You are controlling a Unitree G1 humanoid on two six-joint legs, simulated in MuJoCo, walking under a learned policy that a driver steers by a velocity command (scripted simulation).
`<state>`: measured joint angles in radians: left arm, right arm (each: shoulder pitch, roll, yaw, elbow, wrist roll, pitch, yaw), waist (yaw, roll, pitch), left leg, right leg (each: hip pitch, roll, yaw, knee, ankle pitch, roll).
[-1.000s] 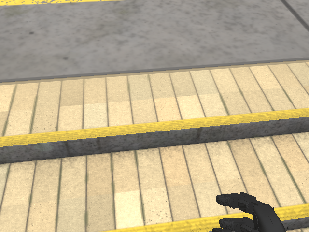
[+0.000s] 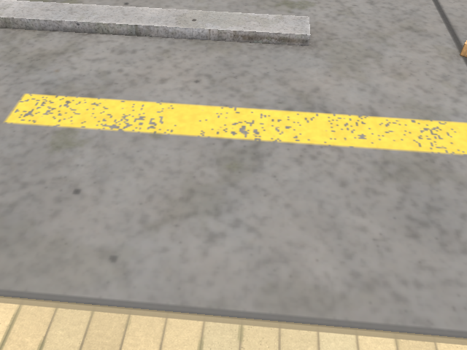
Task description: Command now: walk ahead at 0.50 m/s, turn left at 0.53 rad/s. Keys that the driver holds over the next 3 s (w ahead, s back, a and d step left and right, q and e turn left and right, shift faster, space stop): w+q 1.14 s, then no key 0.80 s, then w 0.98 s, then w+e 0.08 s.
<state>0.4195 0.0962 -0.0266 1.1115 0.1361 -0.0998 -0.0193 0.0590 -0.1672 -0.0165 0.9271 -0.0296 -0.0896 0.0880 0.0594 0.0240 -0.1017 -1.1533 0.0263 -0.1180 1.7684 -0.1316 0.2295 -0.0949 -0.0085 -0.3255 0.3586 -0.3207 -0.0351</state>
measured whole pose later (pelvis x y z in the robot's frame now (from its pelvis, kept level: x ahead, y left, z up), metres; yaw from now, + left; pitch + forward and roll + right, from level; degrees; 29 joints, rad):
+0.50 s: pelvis +0.30 +0.07 +0.08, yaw +17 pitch +4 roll +3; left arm 0.10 0.22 -0.01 0.86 0.07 -0.11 -0.03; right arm 0.45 -0.17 -0.03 1.11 -0.06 -0.09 0.03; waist -0.07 -0.04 -0.10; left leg -0.43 -0.16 -0.04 0.72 -0.36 0.10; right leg -0.91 -0.05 0.15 1.55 -0.17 -0.07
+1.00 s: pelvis +0.55 +0.09 +0.12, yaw +36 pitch +2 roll -1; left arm 0.36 0.18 0.04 0.99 0.02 -0.10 0.03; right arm 0.13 -0.22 -0.08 0.89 0.03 -0.05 0.03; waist 0.05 0.04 -0.04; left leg -0.78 0.06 -0.07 1.10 -0.07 0.06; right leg -0.09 0.00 -0.25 0.25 -0.19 -0.03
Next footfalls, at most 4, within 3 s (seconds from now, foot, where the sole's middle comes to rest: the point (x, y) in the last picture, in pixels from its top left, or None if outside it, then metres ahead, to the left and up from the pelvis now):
0.18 left None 0.31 0.16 -0.66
0.70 right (251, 318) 0.61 0.01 -0.66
1.26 left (127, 282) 0.70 0.37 -0.66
1.66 right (186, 232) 0.89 0.23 -0.66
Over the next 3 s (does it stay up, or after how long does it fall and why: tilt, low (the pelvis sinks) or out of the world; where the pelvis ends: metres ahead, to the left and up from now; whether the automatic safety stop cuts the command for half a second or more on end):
stays up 1.01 0.59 0.12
